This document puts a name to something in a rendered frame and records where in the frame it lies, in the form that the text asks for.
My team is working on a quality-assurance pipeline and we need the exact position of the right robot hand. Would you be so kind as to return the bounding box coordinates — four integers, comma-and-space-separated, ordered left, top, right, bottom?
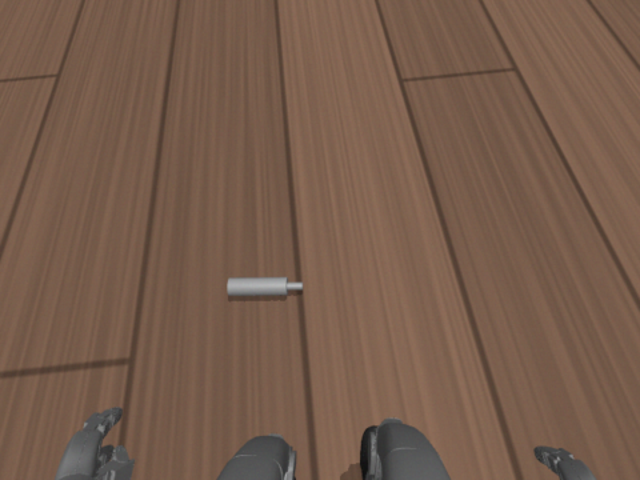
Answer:
534, 446, 597, 480

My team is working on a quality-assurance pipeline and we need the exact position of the left robot hand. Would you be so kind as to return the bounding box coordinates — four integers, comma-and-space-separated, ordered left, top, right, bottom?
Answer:
55, 407, 135, 480

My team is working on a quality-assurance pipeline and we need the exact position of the bottle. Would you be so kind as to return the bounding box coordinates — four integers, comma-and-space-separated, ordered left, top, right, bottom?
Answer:
227, 277, 303, 296

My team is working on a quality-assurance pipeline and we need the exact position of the right robot foot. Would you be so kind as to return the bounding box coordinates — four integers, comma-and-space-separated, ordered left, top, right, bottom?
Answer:
360, 426, 378, 480

